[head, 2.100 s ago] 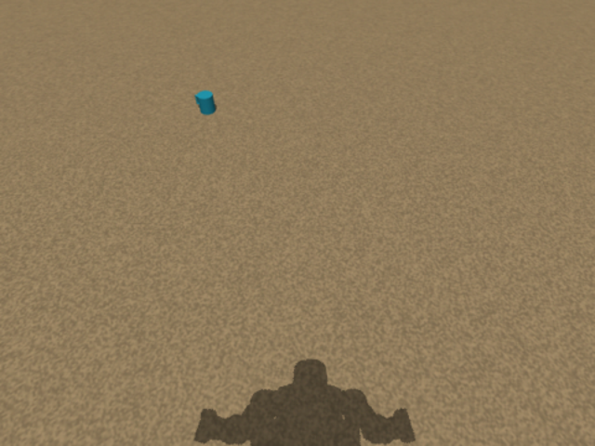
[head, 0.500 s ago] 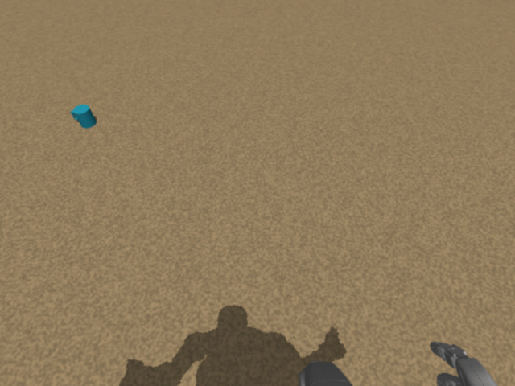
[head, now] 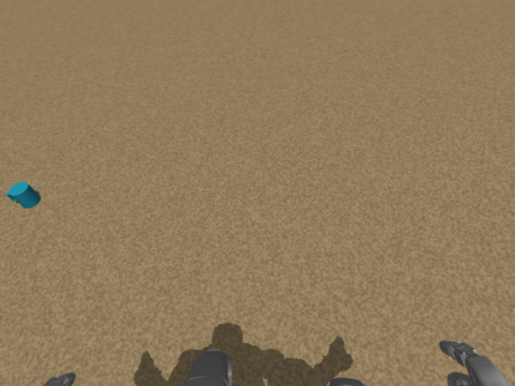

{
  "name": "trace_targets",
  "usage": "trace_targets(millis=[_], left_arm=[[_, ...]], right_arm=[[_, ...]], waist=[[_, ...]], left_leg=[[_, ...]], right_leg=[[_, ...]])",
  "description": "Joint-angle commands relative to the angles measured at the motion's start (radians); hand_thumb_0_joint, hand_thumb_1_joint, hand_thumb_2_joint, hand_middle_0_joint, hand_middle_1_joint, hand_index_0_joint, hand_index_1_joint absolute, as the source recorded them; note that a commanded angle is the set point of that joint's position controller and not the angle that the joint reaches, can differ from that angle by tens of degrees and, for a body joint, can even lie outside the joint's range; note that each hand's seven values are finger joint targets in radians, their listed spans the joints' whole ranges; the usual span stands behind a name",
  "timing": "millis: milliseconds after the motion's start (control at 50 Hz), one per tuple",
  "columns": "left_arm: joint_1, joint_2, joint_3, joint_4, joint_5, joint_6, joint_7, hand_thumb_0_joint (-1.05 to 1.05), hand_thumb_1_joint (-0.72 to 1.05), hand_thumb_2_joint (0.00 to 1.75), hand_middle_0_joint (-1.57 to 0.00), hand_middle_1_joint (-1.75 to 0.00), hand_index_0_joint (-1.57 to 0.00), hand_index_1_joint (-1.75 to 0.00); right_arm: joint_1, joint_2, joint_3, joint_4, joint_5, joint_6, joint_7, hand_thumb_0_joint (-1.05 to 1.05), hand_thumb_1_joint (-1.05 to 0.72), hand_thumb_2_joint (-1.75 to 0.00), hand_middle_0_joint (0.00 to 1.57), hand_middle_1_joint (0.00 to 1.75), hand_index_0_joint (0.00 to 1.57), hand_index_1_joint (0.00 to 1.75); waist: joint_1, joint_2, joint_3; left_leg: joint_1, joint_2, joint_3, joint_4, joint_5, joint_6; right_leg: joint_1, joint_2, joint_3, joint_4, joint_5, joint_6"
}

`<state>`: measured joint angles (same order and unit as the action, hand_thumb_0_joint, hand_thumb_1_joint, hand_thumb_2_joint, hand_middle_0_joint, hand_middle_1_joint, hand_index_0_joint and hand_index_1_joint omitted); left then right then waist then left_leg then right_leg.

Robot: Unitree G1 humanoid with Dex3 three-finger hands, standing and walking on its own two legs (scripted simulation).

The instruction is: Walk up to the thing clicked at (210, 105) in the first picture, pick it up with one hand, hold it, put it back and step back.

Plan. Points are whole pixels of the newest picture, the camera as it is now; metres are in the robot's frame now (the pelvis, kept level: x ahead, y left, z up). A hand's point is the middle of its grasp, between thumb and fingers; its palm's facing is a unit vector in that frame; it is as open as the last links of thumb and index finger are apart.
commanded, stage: walk up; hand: left
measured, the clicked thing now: (21, 195) +1.10 +1.21 -0.69
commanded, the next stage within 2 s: none
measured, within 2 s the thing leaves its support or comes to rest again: neither
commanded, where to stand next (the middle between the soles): +0.69 +1.30 m, yaw -46 degrees
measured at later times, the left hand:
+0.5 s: hand (28, 279) +0.35 +0.48 -0.11, palm faces -0.24 -0.77 -0.59, open 7.4 cm
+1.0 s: hand out of the picture +0.54 +0.66 -0.13, palm faces -0.36 -0.74 -0.57, open 7.4 cm
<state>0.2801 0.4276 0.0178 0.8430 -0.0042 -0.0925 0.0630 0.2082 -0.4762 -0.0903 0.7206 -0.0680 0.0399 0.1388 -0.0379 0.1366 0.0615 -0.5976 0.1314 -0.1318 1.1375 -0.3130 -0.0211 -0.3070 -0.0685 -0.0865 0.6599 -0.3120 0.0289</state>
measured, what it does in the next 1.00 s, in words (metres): steps to the left, turning right: left foot, then right foot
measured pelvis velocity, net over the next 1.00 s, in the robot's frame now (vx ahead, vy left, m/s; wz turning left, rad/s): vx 0.35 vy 0.39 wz -0.38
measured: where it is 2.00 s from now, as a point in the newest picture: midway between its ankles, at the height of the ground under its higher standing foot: (77, 295)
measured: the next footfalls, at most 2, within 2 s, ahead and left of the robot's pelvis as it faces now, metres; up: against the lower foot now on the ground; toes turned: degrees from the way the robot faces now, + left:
left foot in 0.12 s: +0.23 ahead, +0.25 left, +0.00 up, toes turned -2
right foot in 0.46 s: +0.29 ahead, +0.07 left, +0.00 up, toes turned -20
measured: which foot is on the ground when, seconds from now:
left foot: up 0.00-0.10, down 0.12-0.46, up 0.48-0.80, down 0.82-1.00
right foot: down 0.00-0.12, up 0.14-0.44, down 0.46-0.82, up 0.84-1.00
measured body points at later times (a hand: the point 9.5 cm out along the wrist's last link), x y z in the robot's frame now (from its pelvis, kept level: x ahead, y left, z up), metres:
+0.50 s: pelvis +0.20 +0.19 -0.01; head +0.21 +0.15 +0.44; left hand +0.36 +0.52 -0.07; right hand +0.15 -0.14 -0.14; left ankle +0.19 +0.27 -0.70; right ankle +0.25 +0.08 -0.72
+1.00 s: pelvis +0.35 +0.39 +0.00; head +0.38 +0.36 +0.44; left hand +0.56 +0.70 -0.09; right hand +0.30 +0.05 -0.11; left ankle +0.39 +0.48 -0.71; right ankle +0.35 +0.26 -0.67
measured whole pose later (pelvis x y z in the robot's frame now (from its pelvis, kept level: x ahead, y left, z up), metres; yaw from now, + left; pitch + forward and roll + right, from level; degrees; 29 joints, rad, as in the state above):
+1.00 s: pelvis +0.35 +0.39 +0.00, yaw -22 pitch +0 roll -1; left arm 0.28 0.48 0.05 0.93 -0.02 -0.06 0.10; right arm 0.23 -0.44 -0.10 0.71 -0.09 0.05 0.07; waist -0.08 0.05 0.10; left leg -0.40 0.03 0.09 0.80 -0.41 0.05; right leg -0.61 -0.03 -0.05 1.07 -0.47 -0.04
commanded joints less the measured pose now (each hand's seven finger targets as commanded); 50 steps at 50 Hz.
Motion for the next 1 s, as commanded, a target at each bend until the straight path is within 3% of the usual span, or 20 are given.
trace_targets(millis=[0,60,100,120,140,220,300,360,400,420,440,480,580,700,780,800,820,840,920,980], left_arm=[[-0.102,0.427,0.141,-0.067,0.028,-0.048,0.024,0.0,0.9,0.9,-0.2,-0.3,-0.2,-0.3],[-0.126,0.413,0.137,-0.042,0.039,-0.023,0.024,0.0,0.9,0.9,-0.2,-0.3,-0.2,-0.3],[-0.092,0.29,0.106,-0.029,0.052,0.003,0.031,0.0,0.9,0.9,-0.2,-0.3,-0.2,-0.3],[-0.081,0.189,0.078,-0.047,0.037,0.012,0.036,0.0,0.9,0.9,-0.2,-0.3,-0.2,-0.3],[-0.021,0.208,0.069,-0.033,0.018,0.009,0.056,0.0,0.9,0.9,-0.2,-0.3,-0.2,-0.3],[0.081,0.31,0.101,0.109,-0.009,0.007,0.036,0.0,0.9,0.9,-0.2,-0.3,-0.2,-0.3],[0.045,0.253,0.089,0.105,-0.003,0.017,0.022,0.0,0.9,0.9,-0.2,-0.3,-0.2,-0.3],[0.084,0.239,0.093,0.1,-0.005,0.014,0.023,0.0,0.9,0.9,-0.2,-0.3,-0.2,-0.3],[0.264,0.26,0.122,0.148,0.003,0.01,0.035,0.0,0.9,0.9,-0.2,-0.3,-0.2,-0.3],[0.349,0.335,0.155,0.149,0.015,0.008,0.05,0.0,0.9,0.9,-0.2,-0.3,-0.2,-0.3],[0.339,0.402,0.168,0.114,0.023,0.009,0.062,0.0,0.9,0.9,-0.2,-0.3,-0.2,-0.3],[0.147,0.421,0.157,0.025,-0.003,0.014,0.073,0.0,0.9,0.9,-0.2,-0.3,-0.2,-0.3],[0.029,0.354,0.139,-0.006,0.024,-0.004,0.056,0.0,0.9,0.9,-0.2,-0.3,-0.2,-0.3],[0.036,0.42,0.173,-0.027,0.048,-0.007,0.044,0.0,0.9,0.9,-0.2,-0.3,-0.2,-0.3],[-0.055,0.344,0.141,-0.056,0.047,0.009,0.042,0.0,0.9,0.9,-0.2,-0.3,-0.2,-0.3],[-0.039,0.223,0.105,-0.062,0.037,0.014,0.047,0.0,0.9,0.9,-0.2,-0.3,-0.2,-0.3],[-0.059,0.212,0.096,-0.082,0.016,0.012,0.071,0.0,0.9,0.9,-0.2,-0.3,-0.2,-0.3],[-0.052,0.249,0.084,-0.047,0.008,0.004,0.086,0.0,0.9,0.9,-0.2,-0.3,-0.2,-0.3],[0.106,0.288,0.102,0.054,-0.017,0.005,0.057,0.0,0.9,0.9,-0.2,-0.3,-0.2,-0.3],[0.122,0.239,0.096,0.024,-0.012,0.014,0.048,0.0,0.9,0.9,-0.2,-0.3,-0.2,-0.3]], right_arm=[[0.017,-0.189,-0.078,-0.102,0.013,-0.005,0.037,0.0,-0.9,-0.9,0.2,0.3,0.2,0.3],[0.126,-0.164,-0.099,-0.057,0.02,-0.006,0.026,0.0,-0.9,-0.9,0.2,0.3,0.2,0.3],[0.296,-0.233,-0.134,0.002,-0.006,-0.017,-0.001,0.0,-0.9,-0.9,0.2,0.3,0.2,0.3],[0.299,-0.299,-0.136,-0.015,-0.011,-0.032,-0.025,0.0,-0.9,-0.9,0.2,0.3,0.2,0.3],[0.154,-0.391,-0.151,-0.042,0.017,-0.039,-0.044,0.0,-0.9,-0.9,0.2,0.3,0.2,0.3],[-0.015,-0.24,-0.106,-0.075,0.002,-0.044,-0.071,0.0,-0.9,-0.9,0.2,0.3,0.2,0.3],[0.026,-0.187,-0.082,-0.071,-0.016,-0.045,-0.073,0.0,-0.9,-0.9,0.2,0.3,0.2,0.3],[-0.03,-0.17,-0.07,-0.095,-0.011,-0.033,-0.071,0.0,-0.9,-0.9,0.2,0.3,0.2,0.3],[-0.129,-0.16,-0.056,-0.131,0.0,-0.019,-0.059,0.0,-0.9,-0.9,0.2,0.3,0.2,0.3],[-0.109,-0.112,-0.039,-0.147,0.008,-0.025,-0.056,0.0,-0.9,-0.9,0.2,0.3,0.2,0.3],[-0.047,-0.08,-0.024,-0.153,0.004,-0.02,-0.058,0.0,-0.9,-0.9,0.2,0.3,0.2,0.3],[-0.03,-0.22,-0.075,-0.124,-0.007,0.013,-0.069,0.0,-0.9,-0.9,0.2,0.3,0.2,0.3],[0.053,-0.204,-0.066,-0.035,0.0,0.031,-0.034,0.0,-0.9,-0.9,0.2,0.3,0.2,0.3],[-0.044,-0.192,-0.075,-0.066,0.006,0.032,-0.009,0.0,-0.9,-0.9,0.2,0.3,0.2,0.3],[0.171,-0.208,-0.118,-0.005,-0.008,0.011,-0.028,0.0,-0.9,-0.9,0.2,0.3,0.2,0.3],[0.233,-0.275,-0.134,-0.01,-0.034,0.001,-0.042,0.0,-0.9,-0.9,0.2,0.3,0.2,0.3],[0.14,-0.386,-0.142,-0.037,-0.014,-0.012,-0.057,0.0,-0.9,-0.9,0.2,0.3,0.2,0.3],[0.068,-0.363,-0.146,-0.053,-0.005,-0.012,-0.07,0.0,-0.9,-0.9,0.2,0.3,0.2,0.3],[-0.014,-0.215,-0.098,-0.106,-0.01,-0.017,-0.089,0.0,-0.9,-0.9,0.2,0.3,0.2,0.3],[-0.01,-0.172,-0.084,-0.141,-0.029,-0.007,-0.09,0.0,-0.9,-0.9,0.2,0.3,0.2,0.3]], waist=[[-0.046,-0.306,-0.035],[-0.124,-0.268,-0.081],[-0.216,0.048,-0.123],[-0.211,0.289,-0.072],[-0.106,0.353,-0.091],[-0.012,0.141,-0.101],[-0.05,0.077,-0.099],[-0.018,0.02,-0.108],[0.11,-0.112,-0.156],[0.167,-0.257,-0.196],[0.135,-0.374,-0.182],[0.069,-0.138,-0.107],[-0.018,-0.219,-0.039],[0.006,-0.297,-0.03],[-0.14,-0.133,-0.09],[-0.187,0.183,-0.055],[-0.139,0.322,-0.039],[-0.098,0.206,-0.023],[-0.033,0.135,-0.104],[-0.031,0.095,-0.113]], left_leg=[[0.144,0.003,0.104,-0.238,0.112,0.02],[0.413,-0.028,0.176,-0.355,0.119,0.025],[0.609,-0.051,0.115,-0.492,-0.101,0.028],[0.513,0.137,-0.241,-0.789,-0.306,0.051],[0.465,0.262,-0.564,-0.961,-0.42,0.146],[0.42,0.142,-0.166,-0.754,-0.171,0.192],[0.408,0.15,-0.033,-0.717,0.212,0.271],[0.313,0.144,0.023,-0.689,0.193,0.251],[0.087,0.056,0.176,-0.449,0.247,0.165],[-0.091,-0.012,0.233,-0.222,0.192,0.079],[-0.301,-0.091,0.188,-0.02,-0.246,-0.001],[-0.271,-0.033,-0.014,0.214,-0.206,-0.059],[-0.056,-0.002,0.019,0.072,-0.023,-0.013],[0.075,-0.014,0.106,-0.19,-0.092,0.006],[0.464,-0.109,0.152,-0.485,-0.111,0.029],[0.474,0.015,-0.07,-0.754,-0.276,0.04],[0.44,0.203,-0.445,-0.851,-0.182,0.153],[0.366,0.231,-0.48,-0.851,-0.146,0.215],[0.49,0.114,-0.096,-0.566,0.48,0.228],[0.417,0.104,-0.009,-0.536,0.609,0.24]], right_leg=[[-0.22,-0.152,0.156,-0.31,-0.171,-0.201],[-0.377,-0.129,0.126,-0.165,-0.196,-0.176],[-0.53,0.005,0.019,0.307,-0.206,-0.127],[-0.615,0.128,0.027,0.578,-0.341,-0.102],[-0.633,0.087,0.136,0.734,-0.302,-0.139],[-0.481,-0.056,0.102,0.55,-0.086,-0.086],[-0.332,-0.047,0.015,0.321,-0.109,-0.062],[-0.137,-0.029,0.015,0.146,0.008,-0.079],[0.253,0.005,-0.011,-0.08,0.201,-0.087],[0.477,-0.05,0.095,-0.15,0.15,-0.112],[0.533,-0.294,0.501,-0.263,-0.017,-0.206],[0.235,-0.462,0.788,-0.388,-0.358,-0.387],[-0.073,-0.211,0.337,-0.314,-0.22,-0.223],[-0.171,-0.172,0.258,-0.23,-0.164,-0.234],[-0.406,-0.071,0.145,0.139,-0.122,-0.155],[-0.537,0.104,0.01,0.454,-0.249,-0.107],[-0.671,0.152,0.104,0.574,-0.337,-0.105],[-0.61,0.064,0.171,0.606,-0.267,-0.123],[-0.455,0.009,0.063,0.419,-0.146,-0.069],[-0.284,0.017,-0.003,0.259,-0.116,-0.067]])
